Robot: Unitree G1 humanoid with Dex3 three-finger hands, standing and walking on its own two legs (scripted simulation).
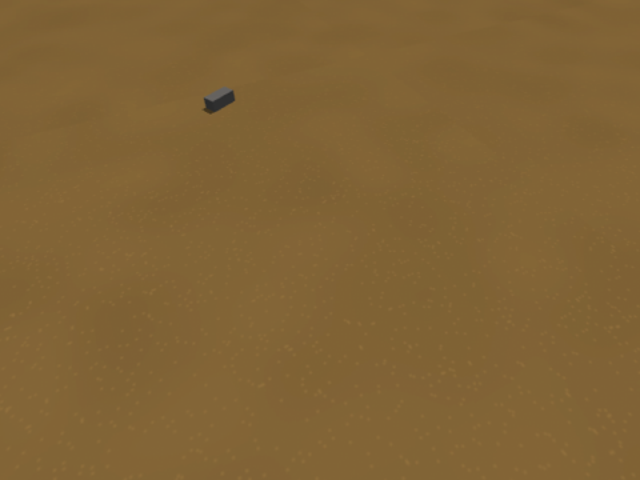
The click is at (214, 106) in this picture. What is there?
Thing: lying carton
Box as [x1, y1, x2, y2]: [204, 86, 234, 111]
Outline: 232,90 224,86 204,97 206,107 213,111 216,111 233,101 234,97
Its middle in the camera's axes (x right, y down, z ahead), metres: -0.60 -0.83 +2.37
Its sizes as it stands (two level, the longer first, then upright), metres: 0.166 0.078 0.069
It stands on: the floor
